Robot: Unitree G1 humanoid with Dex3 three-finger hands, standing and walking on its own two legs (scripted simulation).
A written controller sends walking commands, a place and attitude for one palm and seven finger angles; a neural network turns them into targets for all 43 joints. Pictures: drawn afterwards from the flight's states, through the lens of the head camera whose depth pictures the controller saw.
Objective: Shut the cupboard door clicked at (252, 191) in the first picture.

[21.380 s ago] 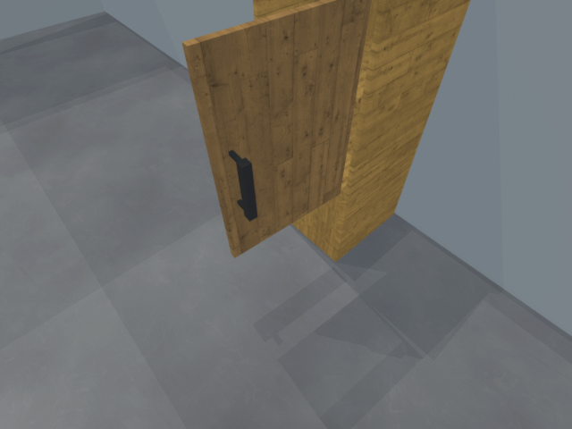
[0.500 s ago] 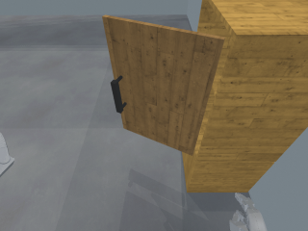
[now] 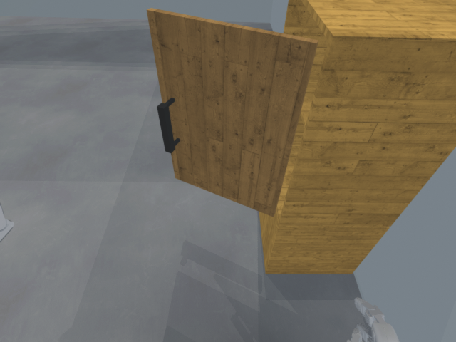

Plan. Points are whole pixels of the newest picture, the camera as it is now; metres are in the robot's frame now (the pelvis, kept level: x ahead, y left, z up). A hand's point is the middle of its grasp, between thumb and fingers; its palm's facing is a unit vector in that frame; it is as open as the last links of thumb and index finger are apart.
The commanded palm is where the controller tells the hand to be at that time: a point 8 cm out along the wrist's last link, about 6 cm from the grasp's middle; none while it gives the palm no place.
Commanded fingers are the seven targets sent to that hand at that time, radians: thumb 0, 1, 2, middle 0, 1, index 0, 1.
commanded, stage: step back with the hand held close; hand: left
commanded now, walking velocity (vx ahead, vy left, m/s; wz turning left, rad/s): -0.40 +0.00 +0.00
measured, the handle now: (170, 125) +0.72 +0.21 -0.04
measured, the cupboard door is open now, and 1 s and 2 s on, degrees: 64 64 64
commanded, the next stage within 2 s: stop stepping back and stand still in 0.64 s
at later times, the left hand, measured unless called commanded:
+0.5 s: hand out of the picture +0.14 +0.25 +0.19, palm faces +0.43 -0.80 -0.42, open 7.4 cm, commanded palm +0.07 +0.30 +0.20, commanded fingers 0.00 0.90 0.90 -0.20 -0.30 -0.20 -0.30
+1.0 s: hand out of the picture -0.07 +0.32 +0.20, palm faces +0.51 -0.73 -0.45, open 7.4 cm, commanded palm -0.10 +0.36 +0.20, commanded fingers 0.00 0.90 0.90 -0.20 -0.30 -0.20 -0.30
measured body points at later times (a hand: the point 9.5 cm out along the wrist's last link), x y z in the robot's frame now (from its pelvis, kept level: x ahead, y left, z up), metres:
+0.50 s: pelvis -0.07 -0.01 +0.01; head -0.04 +0.01 +0.46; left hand +0.11 +0.29 +0.21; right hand +0.14 -0.23 -0.05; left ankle +0.03 +0.10 -0.71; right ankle -0.05 -0.13 -0.71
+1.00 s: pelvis -0.22 +0.05 +0.00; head -0.22 +0.10 +0.45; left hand -0.11 +0.36 +0.23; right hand -0.01 -0.14 -0.05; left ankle -0.03 +0.14 -0.69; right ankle -0.31 -0.05 -0.72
